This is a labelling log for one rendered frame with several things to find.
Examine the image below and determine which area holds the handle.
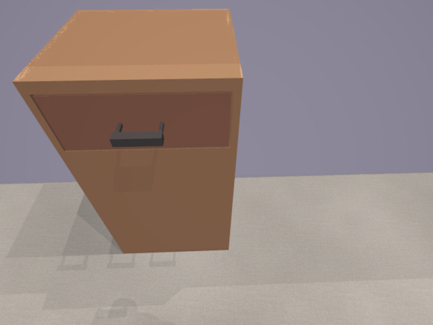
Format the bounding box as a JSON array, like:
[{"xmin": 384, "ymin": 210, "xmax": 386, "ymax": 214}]
[{"xmin": 110, "ymin": 123, "xmax": 164, "ymax": 147}]

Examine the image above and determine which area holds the cabinet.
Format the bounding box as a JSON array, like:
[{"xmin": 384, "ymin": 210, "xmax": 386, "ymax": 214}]
[{"xmin": 12, "ymin": 9, "xmax": 243, "ymax": 253}]

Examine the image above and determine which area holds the drawer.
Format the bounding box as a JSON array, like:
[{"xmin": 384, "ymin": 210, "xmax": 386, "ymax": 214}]
[{"xmin": 33, "ymin": 91, "xmax": 231, "ymax": 150}]

